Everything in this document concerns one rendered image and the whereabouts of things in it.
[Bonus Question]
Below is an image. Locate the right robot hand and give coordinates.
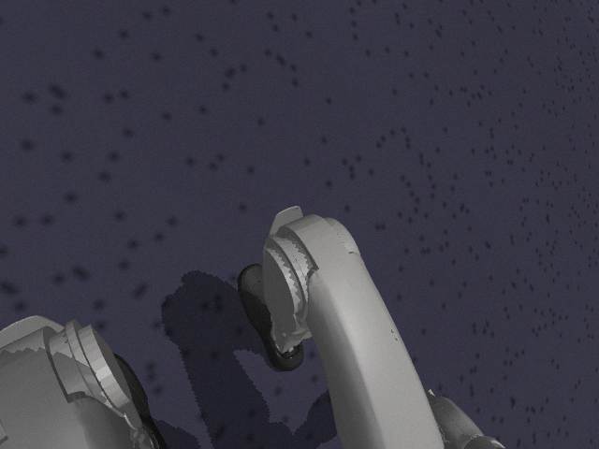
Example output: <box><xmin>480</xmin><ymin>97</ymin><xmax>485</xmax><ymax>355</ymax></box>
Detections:
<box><xmin>422</xmin><ymin>385</ymin><xmax>485</xmax><ymax>449</ymax></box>

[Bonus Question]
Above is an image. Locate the right robot foot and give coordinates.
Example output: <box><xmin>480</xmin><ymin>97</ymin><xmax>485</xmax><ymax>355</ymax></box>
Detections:
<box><xmin>238</xmin><ymin>264</ymin><xmax>303</xmax><ymax>371</ymax></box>

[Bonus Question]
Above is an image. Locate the left robot foot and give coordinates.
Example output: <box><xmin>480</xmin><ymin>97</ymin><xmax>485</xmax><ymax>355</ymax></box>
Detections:
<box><xmin>114</xmin><ymin>354</ymin><xmax>168</xmax><ymax>449</ymax></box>

